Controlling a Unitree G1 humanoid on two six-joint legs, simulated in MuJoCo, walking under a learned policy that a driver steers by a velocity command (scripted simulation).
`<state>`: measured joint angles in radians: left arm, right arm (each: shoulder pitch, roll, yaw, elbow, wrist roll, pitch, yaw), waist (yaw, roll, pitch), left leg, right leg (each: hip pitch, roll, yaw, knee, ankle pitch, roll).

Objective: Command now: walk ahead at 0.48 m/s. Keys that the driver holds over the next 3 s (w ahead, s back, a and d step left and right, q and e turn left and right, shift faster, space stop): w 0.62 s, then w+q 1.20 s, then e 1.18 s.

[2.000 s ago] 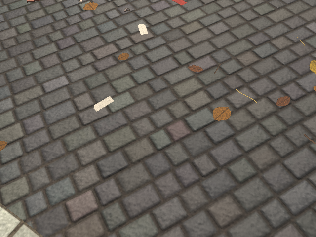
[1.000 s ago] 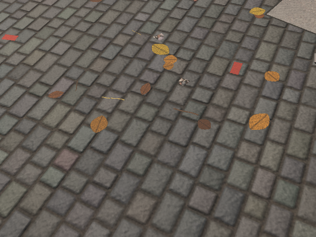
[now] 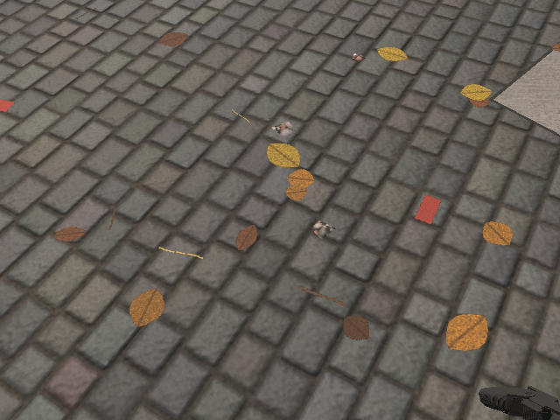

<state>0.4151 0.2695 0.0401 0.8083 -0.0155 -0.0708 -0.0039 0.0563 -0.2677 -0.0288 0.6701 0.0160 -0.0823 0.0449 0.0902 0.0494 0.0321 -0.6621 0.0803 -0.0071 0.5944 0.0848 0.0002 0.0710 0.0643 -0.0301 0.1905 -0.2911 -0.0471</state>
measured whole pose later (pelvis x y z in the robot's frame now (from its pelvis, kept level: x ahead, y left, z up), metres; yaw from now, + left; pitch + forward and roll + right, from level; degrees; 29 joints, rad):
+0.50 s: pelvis +0.29 +0.04 +0.01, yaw +0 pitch +1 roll +2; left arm 0.11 0.28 0.03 0.72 -0.01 -0.07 -0.01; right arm 0.35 -0.28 -0.04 0.83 0.01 -0.09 0.02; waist -0.08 -0.05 0.03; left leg -0.03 -0.08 0.05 0.21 -0.20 0.06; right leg -0.66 -0.12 0.05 0.66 0.06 0.02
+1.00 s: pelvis +0.57 -0.02 +0.01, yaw +9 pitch +0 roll -2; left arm 0.31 0.27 0.06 0.85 0.01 -0.10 0.00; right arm 0.18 -0.29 -0.06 0.76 0.02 -0.03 0.02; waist 0.06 0.05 0.03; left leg -0.69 0.11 -0.06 0.81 0.01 0.00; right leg 0.00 0.04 -0.19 0.22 -0.22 -0.03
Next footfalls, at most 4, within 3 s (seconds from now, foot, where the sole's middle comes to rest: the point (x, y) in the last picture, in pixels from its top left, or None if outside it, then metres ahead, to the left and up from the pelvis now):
0.12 left None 0.27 0.12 -0.78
0.66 right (373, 385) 0.56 -0.11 -0.78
1.18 left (270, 283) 0.82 0.16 -0.78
1.68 right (301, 189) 1.16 0.10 -0.78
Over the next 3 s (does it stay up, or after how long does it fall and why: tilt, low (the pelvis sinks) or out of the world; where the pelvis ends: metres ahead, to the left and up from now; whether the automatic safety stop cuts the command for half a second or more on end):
stays up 1.17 0.25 0.00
